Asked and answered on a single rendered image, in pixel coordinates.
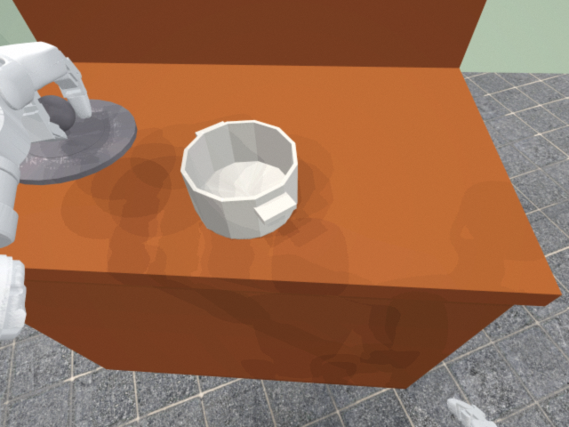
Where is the left robot forearm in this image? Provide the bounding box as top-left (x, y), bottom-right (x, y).
top-left (0, 53), bottom-right (35, 248)

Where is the robot left hand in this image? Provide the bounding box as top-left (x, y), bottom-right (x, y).
top-left (0, 42), bottom-right (92, 143)

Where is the robot right hand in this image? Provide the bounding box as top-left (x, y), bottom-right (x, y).
top-left (447, 399), bottom-right (497, 427)

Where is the left robot upper arm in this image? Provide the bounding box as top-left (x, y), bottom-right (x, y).
top-left (0, 254), bottom-right (27, 420)

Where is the knob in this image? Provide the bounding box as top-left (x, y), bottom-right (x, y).
top-left (38, 95), bottom-right (76, 132)

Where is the lid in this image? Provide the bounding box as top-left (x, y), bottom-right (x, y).
top-left (20, 100), bottom-right (137, 185)

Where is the table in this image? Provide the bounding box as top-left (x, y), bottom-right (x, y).
top-left (0, 0), bottom-right (562, 389)

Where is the pot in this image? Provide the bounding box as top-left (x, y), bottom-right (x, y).
top-left (180, 120), bottom-right (298, 239)

